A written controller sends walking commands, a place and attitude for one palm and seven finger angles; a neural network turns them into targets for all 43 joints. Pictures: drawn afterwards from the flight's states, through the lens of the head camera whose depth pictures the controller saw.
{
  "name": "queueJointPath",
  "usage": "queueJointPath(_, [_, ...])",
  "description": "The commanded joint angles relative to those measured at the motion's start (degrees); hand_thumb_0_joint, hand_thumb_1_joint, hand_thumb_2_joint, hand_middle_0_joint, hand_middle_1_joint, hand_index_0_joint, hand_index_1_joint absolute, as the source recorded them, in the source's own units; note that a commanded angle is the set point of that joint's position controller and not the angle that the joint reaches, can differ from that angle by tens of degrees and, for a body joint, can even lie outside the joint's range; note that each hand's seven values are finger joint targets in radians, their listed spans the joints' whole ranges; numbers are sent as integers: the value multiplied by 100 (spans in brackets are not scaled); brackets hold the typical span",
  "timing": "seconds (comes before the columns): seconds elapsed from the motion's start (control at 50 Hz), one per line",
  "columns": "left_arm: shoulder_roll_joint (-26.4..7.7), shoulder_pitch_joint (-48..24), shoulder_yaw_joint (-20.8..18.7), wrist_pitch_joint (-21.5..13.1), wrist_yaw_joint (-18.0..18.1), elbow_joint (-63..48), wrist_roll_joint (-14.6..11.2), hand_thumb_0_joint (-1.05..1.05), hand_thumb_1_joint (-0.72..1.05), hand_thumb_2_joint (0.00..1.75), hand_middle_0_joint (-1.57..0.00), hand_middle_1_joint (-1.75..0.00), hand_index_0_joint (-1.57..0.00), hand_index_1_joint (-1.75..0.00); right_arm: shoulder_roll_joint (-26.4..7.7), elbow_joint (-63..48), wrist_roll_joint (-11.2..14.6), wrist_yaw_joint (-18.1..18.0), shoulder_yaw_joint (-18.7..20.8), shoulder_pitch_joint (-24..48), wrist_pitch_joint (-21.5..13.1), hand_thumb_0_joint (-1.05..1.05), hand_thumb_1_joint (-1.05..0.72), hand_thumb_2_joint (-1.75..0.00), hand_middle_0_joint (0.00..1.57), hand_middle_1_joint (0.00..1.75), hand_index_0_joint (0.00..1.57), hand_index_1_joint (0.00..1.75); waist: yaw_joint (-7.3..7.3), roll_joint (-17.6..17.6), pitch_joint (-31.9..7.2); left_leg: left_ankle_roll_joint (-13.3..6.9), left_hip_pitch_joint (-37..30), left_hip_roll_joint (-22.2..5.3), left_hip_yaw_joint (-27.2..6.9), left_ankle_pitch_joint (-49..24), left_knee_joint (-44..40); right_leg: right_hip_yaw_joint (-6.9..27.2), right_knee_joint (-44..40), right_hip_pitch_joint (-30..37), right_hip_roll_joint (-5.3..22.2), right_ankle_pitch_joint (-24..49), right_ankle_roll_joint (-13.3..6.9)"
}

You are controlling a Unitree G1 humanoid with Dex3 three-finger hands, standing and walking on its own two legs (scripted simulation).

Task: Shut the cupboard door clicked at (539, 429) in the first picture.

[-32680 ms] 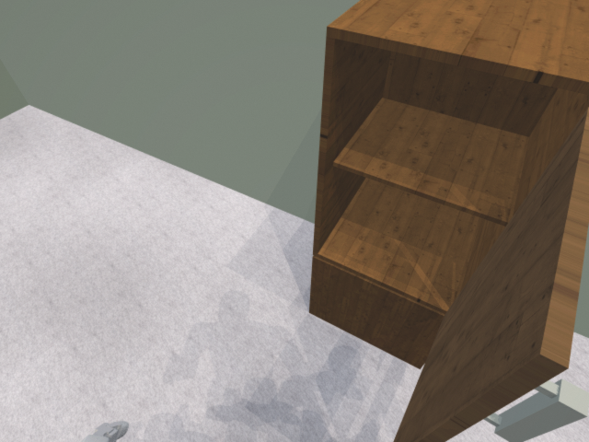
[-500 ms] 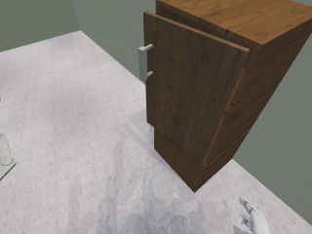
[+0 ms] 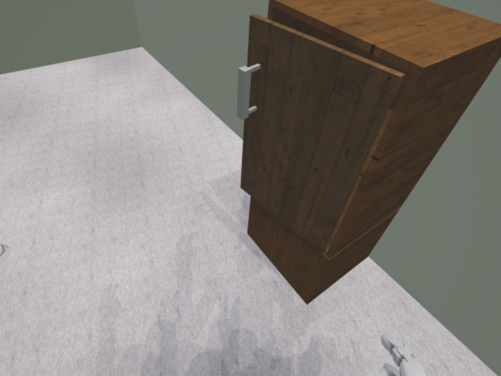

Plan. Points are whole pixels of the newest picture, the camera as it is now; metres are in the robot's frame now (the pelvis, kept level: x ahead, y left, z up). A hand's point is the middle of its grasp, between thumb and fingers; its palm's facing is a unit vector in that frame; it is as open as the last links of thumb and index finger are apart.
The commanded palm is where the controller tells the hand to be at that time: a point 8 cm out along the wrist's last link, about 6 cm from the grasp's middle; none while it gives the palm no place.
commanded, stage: step back with the hand held close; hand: left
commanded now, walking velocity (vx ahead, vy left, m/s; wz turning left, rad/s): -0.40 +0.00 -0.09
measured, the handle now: (249, 91) +0.77 +0.05 +0.07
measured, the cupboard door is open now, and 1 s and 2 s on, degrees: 9 9 9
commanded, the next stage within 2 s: stop stepping back and stand still in 0.30 s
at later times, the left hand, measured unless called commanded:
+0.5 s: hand out of the picture +0.07 +0.27 +0.18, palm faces +0.52 -0.74 -0.43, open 7.4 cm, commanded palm +0.00 +0.30 +0.19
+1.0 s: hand out of the picture +0.00 +0.29 +0.17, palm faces +0.50 -0.77 -0.39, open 7.4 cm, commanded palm -0.05 +0.32 +0.19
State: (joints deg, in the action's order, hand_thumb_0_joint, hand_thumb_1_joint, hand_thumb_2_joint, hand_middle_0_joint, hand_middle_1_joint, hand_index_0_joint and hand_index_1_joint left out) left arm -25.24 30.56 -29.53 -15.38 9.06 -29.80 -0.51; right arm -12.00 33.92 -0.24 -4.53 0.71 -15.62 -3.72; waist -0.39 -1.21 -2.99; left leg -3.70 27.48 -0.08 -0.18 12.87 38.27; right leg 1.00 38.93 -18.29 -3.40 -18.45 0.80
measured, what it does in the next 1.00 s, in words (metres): walks backwards: left foot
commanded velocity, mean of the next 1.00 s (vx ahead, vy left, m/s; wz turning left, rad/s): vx -0.07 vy -0.01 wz -0.01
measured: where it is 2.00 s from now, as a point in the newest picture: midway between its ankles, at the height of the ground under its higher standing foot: outside the picture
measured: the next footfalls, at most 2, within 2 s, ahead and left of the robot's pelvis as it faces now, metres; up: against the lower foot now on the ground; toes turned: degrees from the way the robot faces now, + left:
left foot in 0.50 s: -0.10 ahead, +0.13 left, +0.00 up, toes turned +3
right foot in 1.08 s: -0.14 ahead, -0.10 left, +0.00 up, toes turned +4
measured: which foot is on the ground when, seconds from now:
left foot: down 0.00-0.26, up 0.28-0.48, down 0.50-1.00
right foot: down 0.00-0.92, up 0.94-1.00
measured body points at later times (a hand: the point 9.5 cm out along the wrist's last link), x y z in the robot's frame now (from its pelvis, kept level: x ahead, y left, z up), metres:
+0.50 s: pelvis -0.13 -0.01 +0.00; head -0.12 +0.01 +0.45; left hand +0.04 +0.31 +0.20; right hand +0.04 -0.27 -0.07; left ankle -0.15 +0.13 -0.73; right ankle -0.03 -0.14 -0.72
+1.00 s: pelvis -0.18 +0.02 +0.01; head -0.23 +0.03 +0.45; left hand -0.03 +0.33 +0.19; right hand -0.05 -0.23 -0.07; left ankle -0.14 +0.13 -0.72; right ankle -0.13 -0.11 -0.71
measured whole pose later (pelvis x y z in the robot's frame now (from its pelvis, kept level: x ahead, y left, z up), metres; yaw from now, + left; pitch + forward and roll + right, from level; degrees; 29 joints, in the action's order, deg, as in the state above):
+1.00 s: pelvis -0.18 +0.02 +0.01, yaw +1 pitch -3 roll -1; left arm -22.0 29.8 -23.6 -10.2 9.8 -22.5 -0.5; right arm -11.4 36.9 0.4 -4.6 0.0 -16.4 -4.3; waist -2.2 0.8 -4.0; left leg -1.3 16.3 -0.9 0.3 15.5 34.4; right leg 1.8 39.1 -19.8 -1.8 -18.1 0.9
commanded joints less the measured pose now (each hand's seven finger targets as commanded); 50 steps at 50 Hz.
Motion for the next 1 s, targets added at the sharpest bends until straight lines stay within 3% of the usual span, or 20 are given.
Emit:
queueJointPath(0.0, [-618, -226, -139, -327, -38, -653, -113, 0, 90, 90, -20, -30, -20, -30, -885, -663, -26, 26, 307, 734, -455, 0, -90, -90, 20, 30, 20, 30, -17, -425, -70, -76, 109, -1097, -1140, -248, -1656, 244, -692, 671, 232, 1396, -94])
queueJointPath(0.08, [-801, -504, -1, -319, -45, -1339, -232, 0, 90, 90, -20, -30, -20, -30, -790, -653, 24, 30, 336, 868, -468, 0, -90, -90, 20, 30, 20, 30, 44, -572, -1693, 40, -1918, -1122, -707, -2905, -1262, 188, -491, 471, 182, 1556, 40])
queueJointPath(0.18, [-1274, 230, -744, -255, -68, -1739, -296, 0, 90, 90, -20, -30, -20, -30, -731, -1000, 26, 67, 288, 1235, -306, 0, -90, -90, 20, 30, 20, 30, 96, -721, -1048, -100, 668, -1096, -719, 1621, -1851, 436, -470, 1471, 281, 325, -161])
queueJointPath(0.2, [-1549, 298, -1035, -256, -44, -1756, -250, 0, 90, 90, -20, -30, -20, -30, -719, -1058, 4, 56, 316, 1178, -248, 0, -90, -90, 20, 30, 20, 30, 64, -300, -889, 51, 941, -779, -566, 2181, -1438, 992, -978, 1241, 611, -192, -322])
queueJointPath(0.24, [-1457, 288, -812, -174, 38, -1457, -255, 0, 90, 90, -20, -30, -20, -30, -503, -888, 37, 99, 327, 1036, -107, 0, -90, -90, 20, 30, 20, 30, 68, 1080, -416, 633, -236, 73, 10, 1410, 1411, 2828, -2935, -1225, 2346, -2133, -1114])
queueJointPath(0.26, [-1392, 107, -692, -75, 135, -1308, -232, 0, 90, 90, -20, -30, -20, -30, -556, -758, -34, 121, 342, 1188, -29, 0, -90, -90, 20, 30, 20, 30, 95, 984, -156, 639, -289, 52, -286, 1386, 2755, 2824, -3218, -1795, 2670, -1777, -1307])
queueJointPath(0.34, [-958, -68, -332, 89, 159, -403, -93, 0, 90, 90, -20, -30, -20, -30, -364, -718, -73, 9, 203, 1012, 130, 0, -90, -90, 20, 30, 20, 30, -28, 876, 132, 547, -373, -218, -168, 1210, 1844, 1221, -2417, -1255, 1670, 642, -840])
queueJointPath(0.38, [-836, -368, -88, 123, 209, -279, -82, 0, 90, 90, -20, -30, -20, -30, -493, -649, -36, -73, 177, 1037, 91, 0, -90, -90, 20, 30, 20, 30, 1, 796, 224, 461, -509, -143, -103, 1223, 478, 1107, -2026, -794, 1440, 1468, -705])
queueJointPath(0.44, [-687, -472, 193, 118, 247, -496, -95, 0, 90, 90, -20, -30, -20, -30, -731, -621, 57, -145, 238, 608, -54, 0, -90, -90, 20, 30, 20, 30, -56, 123, -333, 338, -1241, -68, 291, 558, -1636, 688, -1643, -109, 1041, 571, -287])
queueJointPath(0.48, [-898, -599, 10, 39, 281, -1164, -95, 0, 90, 90, -20, -30, -20, -30, -949, -838, 101, -184, 345, 588, -177, 0, -90, -90, 20, 30, 20, 30, 42, -601, -696, -136, -1004, -1012, -846, 642, -2035, 246, -747, 231, 399, 128, 76])
queueJointPath(0.5, [-1108, -517, -180, 28, 290, -1410, -104, 0, 90, 90, -20, -30, -20, -30, -926, -902, 148, -202, 363, 550, -256, 0, -90, -90, 20, 30, 20, 30, 52, -479, -996, -227, -1196, -1280, -1051, 262, -2001, -5, -451, 330, 234, 381, 117])
queueJointPath(0.54, [-1127, -367, -383, 54, 258, -1700, -148, 0, 90, 90, -20, -30, -20, -30, -700, -913, 86, -183, 245, 724, -386, 0, -90, -90, 20, 30, 20, 30, 1, -900, -927, -191, -661, -1313, -1061, 329, -2164, -149, 5, 519, 286, 362, 153])
queueJointPath(0.6, [-1151, -624, -441, 35, 260, -2004, -104, 0, 90, 90, -20, -30, -20, -30, -705, -751, 61, -100, 197, 701, -562, 0, -90, -90, 20, 30, 20, 30, -26, -780, -566, -3, 10, -970, -533, 1312, -2041, -63, -489, 1190, 270, 480, 76])
queueJointPath(0.66, [-792, -641, -148, 39, 281, -1112, -48, 0, 90, 90, -20, -30, -20, -30, -719, -533, -5, -33, 148, 699, -647, 0, -90, -90, 20, 30, 20, 30, -82, -795, 65, 142, 183, -580, -309, 2067, -1715, 497, -1241, 890, 450, -30, -224])
queueJointPath(0.74, [-665, -688, 39, 184, 278, -215, -33, 0, 90, 90, -20, -30, -20, -30, -648, -469, -47, -33, 127, 659, -448, 0, -90, -90, 20, 30, 20, 30, -132, 507, 456, 188, -158, -130, -67, 2172, -297, 1781, -2412, -505, 1046, -2683, -688])
queueJointPath(0.78, [-691, -819, 104, 182, 256, -107, -37, 0, 90, 90, -20, -30, -20, -30, -631, -430, -33, 25, 125, 663, -351, 0, -90, -90, 20, 30, 20, 30, -162, 949, 447, 194, -287, -54, 53, 1455, 274, 2040, -2546, -523, 1406, -2611, -872])
queueJointPath(0.84, [-808, -848, -4, 131, 230, -227, -99, 0, 90, 90, -20, -30, -20, -30, -648, -440, -19, 62, 115, 648, -282, 0, -90, -90, 20, 30, 20, 30, -186, 807, 119, 163, -978, -132, -67, 899, -630, 1146, -1908, -401, 1161, -1427, -655])
queueJointPath(0.88, [-764, -581, -48, 69, 197, -547, -141, 0, 90, 90, -20, -30, -20, -30, -713, -566, 13, 9, 113, 720, -325, 0, -90, -90, 20, 30, 20, 30, -117, -315, 164, 6, -914, -694, -1096, 2128, -2062, 447, -983, -453, 450, -1209, -249])
queueJointPath(0.92, [-780, -718, -116, 86, 200, -894, 9, 0, 90, 90, -20, -30, -20, -30, -661, -706, 92, -65, 91, 848, -365, 0, -90, -90, 20, 30, 20, 30, -34, -1453, 368, -286, 643, -1508, -2007, 4018, -3321, -88, 631, 601, 35, -337, 66])
queueJointPath(0.98, [-701, -887, 3, 80, 174, -871, 102, 0, 90, 90, -20, -30, -20, -30, -653, -723, 79, -38, 127, 758, -486, 0, -90, -90, 20, 30, 20, 30, -16, -762, 644, -172, 900, -1192, -1173, 2998, -2653, -149, -325, 1168, 98, 193, 67])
